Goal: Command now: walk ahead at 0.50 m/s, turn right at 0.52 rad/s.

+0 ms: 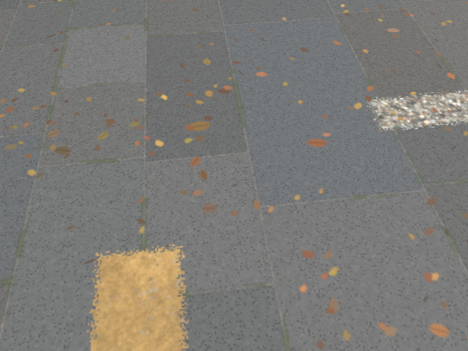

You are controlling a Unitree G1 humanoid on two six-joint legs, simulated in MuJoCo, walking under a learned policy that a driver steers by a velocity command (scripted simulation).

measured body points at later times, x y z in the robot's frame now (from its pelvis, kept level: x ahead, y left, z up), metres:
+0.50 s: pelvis +0.23 -0.04 +0.00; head +0.27 -0.06 +0.45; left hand +0.39 +0.21 -0.11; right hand +0.34 -0.33 -0.12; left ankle +0.38 +0.10 -0.70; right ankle +0.20 -0.12 -0.74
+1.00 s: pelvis +0.30 -0.01 -0.01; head +0.32 -0.02 +0.44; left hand +0.39 +0.24 -0.15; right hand +0.40 -0.29 -0.13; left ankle +0.38 +0.08 -0.74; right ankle +0.20 -0.12 -0.74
